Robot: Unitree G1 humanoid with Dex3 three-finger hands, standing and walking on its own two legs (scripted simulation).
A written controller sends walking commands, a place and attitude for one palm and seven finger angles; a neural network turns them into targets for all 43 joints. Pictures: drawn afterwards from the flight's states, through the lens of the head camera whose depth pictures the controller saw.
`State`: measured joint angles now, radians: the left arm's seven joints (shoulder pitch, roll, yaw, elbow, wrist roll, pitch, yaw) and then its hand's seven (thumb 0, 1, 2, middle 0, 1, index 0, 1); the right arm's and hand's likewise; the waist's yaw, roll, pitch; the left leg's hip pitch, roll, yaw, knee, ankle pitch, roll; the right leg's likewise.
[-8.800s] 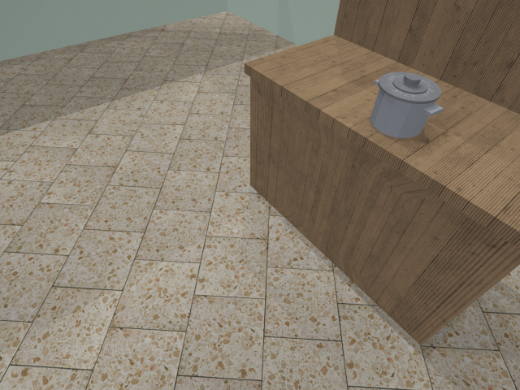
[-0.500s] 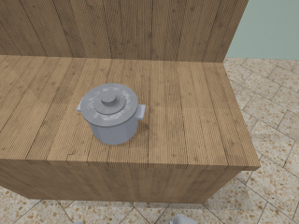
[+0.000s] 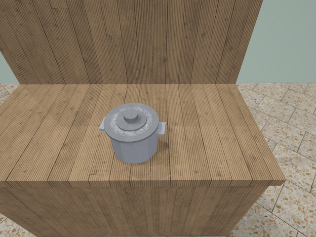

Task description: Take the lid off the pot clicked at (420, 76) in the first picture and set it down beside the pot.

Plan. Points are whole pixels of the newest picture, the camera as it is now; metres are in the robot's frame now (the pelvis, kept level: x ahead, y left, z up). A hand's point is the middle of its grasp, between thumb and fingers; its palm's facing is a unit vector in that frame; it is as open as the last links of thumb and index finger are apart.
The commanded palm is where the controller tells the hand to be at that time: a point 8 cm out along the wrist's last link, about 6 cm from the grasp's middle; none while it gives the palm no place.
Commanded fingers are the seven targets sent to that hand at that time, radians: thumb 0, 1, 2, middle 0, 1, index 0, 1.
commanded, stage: come to a stop and stand still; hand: left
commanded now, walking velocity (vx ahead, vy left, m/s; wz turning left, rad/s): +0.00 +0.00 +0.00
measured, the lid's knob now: (130, 115) +0.43 +0.11 +0.09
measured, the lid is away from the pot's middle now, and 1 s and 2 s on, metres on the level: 0.00 0.00 0.00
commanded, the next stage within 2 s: look again from close up in 0.24 s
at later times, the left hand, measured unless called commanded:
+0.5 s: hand out of the picture +0.02 +0.18 -0.15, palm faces -0.02 -0.97 -0.22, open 7.3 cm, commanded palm none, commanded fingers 0.00 0.90 0.90 -0.20 -0.30 -0.20 -0.30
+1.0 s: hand out of the picture +0.03 +0.16 -0.16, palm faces +0.01 -0.98 -0.20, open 7.3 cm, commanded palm none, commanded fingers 0.00 0.90 0.90 -0.20 -0.30 -0.20 -0.30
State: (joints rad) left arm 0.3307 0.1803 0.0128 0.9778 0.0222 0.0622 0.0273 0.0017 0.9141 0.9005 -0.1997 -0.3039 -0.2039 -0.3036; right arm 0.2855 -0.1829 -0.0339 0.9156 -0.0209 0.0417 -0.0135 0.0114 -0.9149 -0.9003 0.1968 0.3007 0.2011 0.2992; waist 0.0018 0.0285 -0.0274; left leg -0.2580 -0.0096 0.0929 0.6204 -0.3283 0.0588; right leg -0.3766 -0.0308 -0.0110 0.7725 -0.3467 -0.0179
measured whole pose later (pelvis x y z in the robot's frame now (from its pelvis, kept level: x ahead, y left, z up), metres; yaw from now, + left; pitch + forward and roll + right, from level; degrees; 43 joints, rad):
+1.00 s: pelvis +0.04 -0.01 +0.02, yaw +0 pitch +0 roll +1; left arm 0.30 0.14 -0.02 1.09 0.01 -0.01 0.04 0.01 0.93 0.90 -0.20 -0.30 -0.20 -0.30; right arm 0.29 -0.14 0.02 1.12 -0.01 -0.03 -0.04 0.01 -0.91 -0.90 0.20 0.30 0.20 0.30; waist 0.00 0.01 0.03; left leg -0.15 -0.02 0.09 0.41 -0.27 0.04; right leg -0.17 0.00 -0.02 0.45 -0.28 -0.02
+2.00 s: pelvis -0.02 -0.04 +0.00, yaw +1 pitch -1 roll +1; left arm 0.27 0.18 0.01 0.99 0.02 0.03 0.04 0.00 0.91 0.90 -0.20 -0.30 -0.20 -0.30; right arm 0.23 -0.15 -0.04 1.04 -0.01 0.02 -0.02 0.01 -0.91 -0.90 0.20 0.30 0.20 0.30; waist -0.01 -0.01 0.06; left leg -0.30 0.01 0.06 0.55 -0.25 0.01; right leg -0.31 0.03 -0.06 0.57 -0.25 -0.06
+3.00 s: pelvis +0.02 +0.04 +0.01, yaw +1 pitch -1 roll +0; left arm 0.32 0.12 0.00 1.09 0.00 0.01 0.05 0.00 0.91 0.90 -0.20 -0.30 -0.20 -0.30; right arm 0.31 -0.15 0.01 1.08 -0.01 -0.03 -0.05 0.01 -0.91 -0.90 0.20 0.30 0.20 0.30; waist 0.01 0.01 0.04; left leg -0.08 -0.11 0.08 0.43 -0.34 0.12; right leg -0.22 -0.06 -0.02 0.53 -0.29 0.02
